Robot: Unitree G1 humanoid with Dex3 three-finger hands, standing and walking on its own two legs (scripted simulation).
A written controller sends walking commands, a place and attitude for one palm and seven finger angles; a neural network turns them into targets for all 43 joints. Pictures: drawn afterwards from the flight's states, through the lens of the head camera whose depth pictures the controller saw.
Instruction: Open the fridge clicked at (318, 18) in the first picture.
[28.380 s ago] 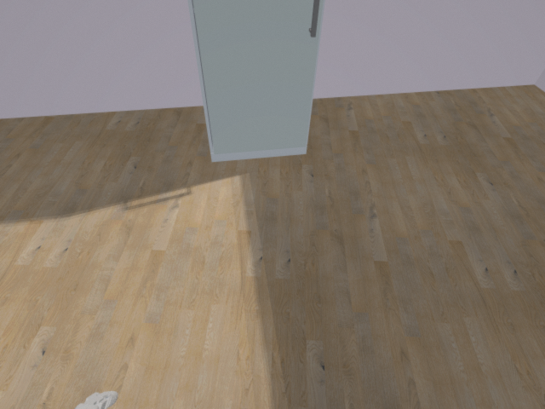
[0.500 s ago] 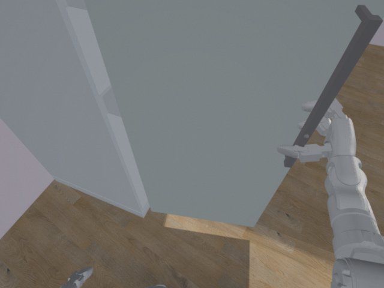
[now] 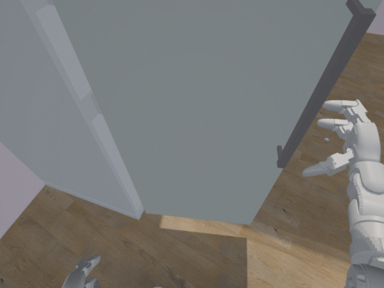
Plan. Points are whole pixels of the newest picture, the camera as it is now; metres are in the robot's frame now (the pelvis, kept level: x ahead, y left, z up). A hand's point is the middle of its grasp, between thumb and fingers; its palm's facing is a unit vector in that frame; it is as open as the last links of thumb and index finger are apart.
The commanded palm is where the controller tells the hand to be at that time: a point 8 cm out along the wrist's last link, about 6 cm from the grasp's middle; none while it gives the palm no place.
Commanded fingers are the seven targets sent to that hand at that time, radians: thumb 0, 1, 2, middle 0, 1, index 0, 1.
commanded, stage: slip the hand off the handle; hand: right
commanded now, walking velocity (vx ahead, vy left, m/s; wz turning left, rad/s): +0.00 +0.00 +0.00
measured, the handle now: (307, 106) +0.45 -0.19 +0.15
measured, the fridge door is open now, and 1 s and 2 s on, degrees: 77 77 77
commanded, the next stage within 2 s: draw the hand back to the body in 1.20 s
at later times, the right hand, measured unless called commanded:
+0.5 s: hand (359, 142) +0.40 -0.30 +0.10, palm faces +0.11 +0.97 -0.19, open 14.7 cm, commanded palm +0.36 -0.33 +0.12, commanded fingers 0.00 0.55 -0.20 0.25 1.15 0.25 1.15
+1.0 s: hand (368, 189) +0.30 -0.27 +0.10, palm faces +0.12 +0.97 -0.20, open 14.7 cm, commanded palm +0.26 -0.32 +0.12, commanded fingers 0.00 0.55 -0.20 0.25 1.15 0.25 1.15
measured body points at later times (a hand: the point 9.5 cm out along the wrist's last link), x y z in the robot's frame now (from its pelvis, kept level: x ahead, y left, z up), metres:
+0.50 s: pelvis +0.00 -0.02 -0.01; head +0.05 -0.04 +0.44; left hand +0.08 +0.25 -0.11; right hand +0.39 -0.35 +0.12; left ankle +0.02 +0.13 -0.72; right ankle +0.00 -0.13 -0.72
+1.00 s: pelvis -0.01 -0.01 -0.01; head +0.00 -0.01 +0.44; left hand +0.17 +0.23 -0.08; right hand +0.28 -0.33 +0.12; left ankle +0.02 +0.13 -0.72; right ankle +0.00 -0.13 -0.72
